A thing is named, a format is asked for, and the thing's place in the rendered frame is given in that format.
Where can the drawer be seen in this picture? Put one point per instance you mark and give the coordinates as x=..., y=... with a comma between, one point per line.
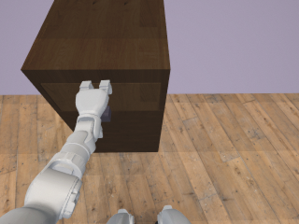
x=136, y=96

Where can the left robot upper arm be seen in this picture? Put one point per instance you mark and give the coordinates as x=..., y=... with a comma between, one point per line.
x=54, y=196

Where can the left robot hand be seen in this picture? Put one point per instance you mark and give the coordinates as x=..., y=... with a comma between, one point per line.
x=93, y=101

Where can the handle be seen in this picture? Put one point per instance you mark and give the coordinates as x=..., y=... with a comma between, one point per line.
x=106, y=116

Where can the robot right thigh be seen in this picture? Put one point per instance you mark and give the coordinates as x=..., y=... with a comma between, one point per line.
x=172, y=216

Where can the cabinet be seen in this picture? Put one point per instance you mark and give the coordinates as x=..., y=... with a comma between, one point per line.
x=124, y=41

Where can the robot left shin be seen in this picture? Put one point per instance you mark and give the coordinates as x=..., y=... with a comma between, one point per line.
x=122, y=211

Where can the left robot forearm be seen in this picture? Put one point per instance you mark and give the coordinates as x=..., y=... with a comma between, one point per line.
x=77, y=150

